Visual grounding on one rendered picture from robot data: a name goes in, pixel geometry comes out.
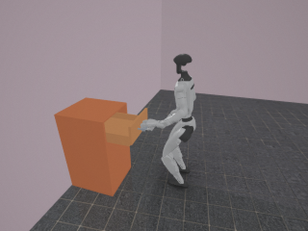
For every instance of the left robot thigh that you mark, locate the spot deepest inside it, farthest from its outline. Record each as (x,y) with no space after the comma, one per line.
(174,140)

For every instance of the robot left upper arm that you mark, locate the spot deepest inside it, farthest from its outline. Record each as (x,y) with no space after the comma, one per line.
(180,90)

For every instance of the right robot hand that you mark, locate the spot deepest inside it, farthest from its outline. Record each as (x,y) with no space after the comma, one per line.
(171,113)

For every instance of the handle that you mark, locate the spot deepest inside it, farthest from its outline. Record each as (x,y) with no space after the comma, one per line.
(143,128)

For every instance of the left robot forearm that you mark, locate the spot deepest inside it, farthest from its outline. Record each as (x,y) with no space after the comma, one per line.
(170,120)

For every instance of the cabinet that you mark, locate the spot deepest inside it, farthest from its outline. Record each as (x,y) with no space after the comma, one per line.
(93,163)

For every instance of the left robot hand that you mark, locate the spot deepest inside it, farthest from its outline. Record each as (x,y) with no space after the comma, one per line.
(149,123)

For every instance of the robot right upper arm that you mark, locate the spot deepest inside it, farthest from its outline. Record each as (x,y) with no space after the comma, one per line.
(194,96)

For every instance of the humanoid robot torso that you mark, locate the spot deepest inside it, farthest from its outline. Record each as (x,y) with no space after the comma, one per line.
(187,121)

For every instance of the drawer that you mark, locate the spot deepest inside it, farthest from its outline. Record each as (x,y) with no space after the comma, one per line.
(123,129)

